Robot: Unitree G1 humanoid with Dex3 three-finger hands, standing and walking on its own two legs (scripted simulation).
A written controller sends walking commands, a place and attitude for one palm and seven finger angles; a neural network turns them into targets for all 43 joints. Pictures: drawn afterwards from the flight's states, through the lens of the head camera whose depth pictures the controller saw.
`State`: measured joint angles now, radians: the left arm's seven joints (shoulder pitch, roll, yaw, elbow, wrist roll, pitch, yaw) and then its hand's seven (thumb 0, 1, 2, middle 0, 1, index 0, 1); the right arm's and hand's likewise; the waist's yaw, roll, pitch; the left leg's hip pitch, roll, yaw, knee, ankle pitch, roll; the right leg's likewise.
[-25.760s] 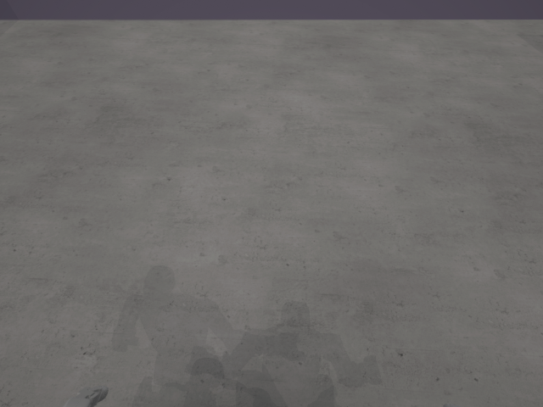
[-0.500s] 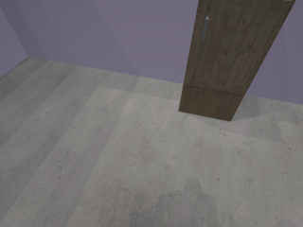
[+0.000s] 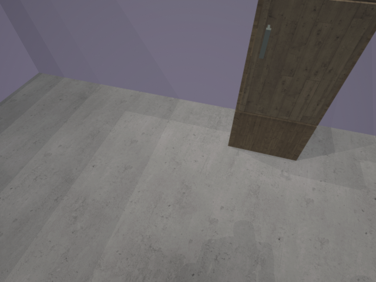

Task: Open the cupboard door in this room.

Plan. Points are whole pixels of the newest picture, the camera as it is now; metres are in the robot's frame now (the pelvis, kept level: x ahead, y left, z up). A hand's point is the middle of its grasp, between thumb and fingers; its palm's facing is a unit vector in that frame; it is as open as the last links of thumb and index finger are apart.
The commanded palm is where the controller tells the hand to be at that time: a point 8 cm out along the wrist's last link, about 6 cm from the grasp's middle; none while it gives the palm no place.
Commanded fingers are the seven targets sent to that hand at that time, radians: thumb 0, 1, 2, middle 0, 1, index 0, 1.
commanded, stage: stand and wait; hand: left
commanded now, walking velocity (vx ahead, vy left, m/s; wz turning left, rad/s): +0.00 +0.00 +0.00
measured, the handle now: (265, 41) +1.04 -0.25 +0.02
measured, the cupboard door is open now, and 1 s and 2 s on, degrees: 0 0 0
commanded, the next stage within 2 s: turn or walk to find it in 0.16 s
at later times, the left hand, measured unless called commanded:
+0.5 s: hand out of the picture +0.13 +0.18 -0.17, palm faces +0.02 -0.97 -0.25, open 7.3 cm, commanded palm none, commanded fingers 0.00 0.90 0.90 -0.20 -0.30 -0.20 -0.30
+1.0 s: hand out of the picture +0.10 +0.15 -0.17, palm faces +0.06 -0.98 -0.20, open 7.3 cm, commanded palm none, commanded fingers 0.00 0.90 0.90 -0.20 -0.30 -0.20 -0.30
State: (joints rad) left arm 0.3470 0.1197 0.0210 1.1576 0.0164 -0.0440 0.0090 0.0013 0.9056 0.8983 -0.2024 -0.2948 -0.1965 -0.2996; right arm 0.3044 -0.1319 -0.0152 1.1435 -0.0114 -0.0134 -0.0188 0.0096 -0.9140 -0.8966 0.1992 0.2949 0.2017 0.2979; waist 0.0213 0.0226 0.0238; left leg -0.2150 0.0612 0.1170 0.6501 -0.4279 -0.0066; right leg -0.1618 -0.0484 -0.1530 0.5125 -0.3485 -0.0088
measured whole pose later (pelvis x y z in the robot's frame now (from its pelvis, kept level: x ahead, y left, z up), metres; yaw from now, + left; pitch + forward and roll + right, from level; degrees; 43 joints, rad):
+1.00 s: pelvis +0.11 -0.02 +0.01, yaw +1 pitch -1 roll +0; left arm 0.26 0.15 0.00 1.14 0.00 -0.01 0.03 0.00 0.92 0.90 -0.20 -0.29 -0.20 -0.30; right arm 0.24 -0.15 -0.01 1.15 -0.01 -0.01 -0.05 0.01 -0.92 -0.90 0.20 0.29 0.20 0.30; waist 0.01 0.01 0.04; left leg -0.03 0.08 0.11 0.38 -0.31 -0.04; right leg -0.15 -0.03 -0.17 0.43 -0.26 -0.03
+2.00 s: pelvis +0.07 -0.04 -0.02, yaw -9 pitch +0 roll +1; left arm 0.22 0.20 0.07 0.97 0.03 0.03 -0.01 0.00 0.91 0.90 -0.20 -0.29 -0.20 -0.30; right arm 0.18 -0.19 -0.07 1.02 -0.01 0.03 -0.03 0.01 -0.90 -0.90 0.20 0.30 0.20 0.30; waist 0.03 0.04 0.12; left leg -0.25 0.14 0.20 0.81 -0.49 -0.05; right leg -0.37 -0.01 -0.10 0.73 -0.34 -0.06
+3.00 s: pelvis +0.09 -0.01 -0.01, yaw -43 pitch +1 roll +0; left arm 0.06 0.25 0.06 0.88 0.02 0.05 -0.04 0.00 0.91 0.90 -0.20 -0.29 -0.19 -0.30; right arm 0.30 -0.23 -0.06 0.96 -0.01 0.01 -0.01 0.01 -0.90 -0.90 0.20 0.30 0.21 0.30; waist -0.04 0.02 0.13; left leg -0.22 0.18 0.28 0.67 -0.42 -0.05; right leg -0.30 -0.02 -0.09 0.62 -0.31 -0.01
